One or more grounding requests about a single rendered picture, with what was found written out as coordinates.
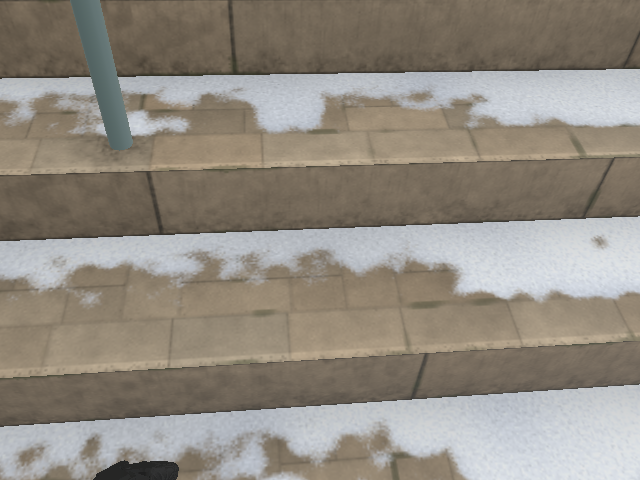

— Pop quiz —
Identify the left robot hand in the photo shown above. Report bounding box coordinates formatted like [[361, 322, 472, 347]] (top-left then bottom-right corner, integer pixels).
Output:
[[93, 460, 179, 480]]

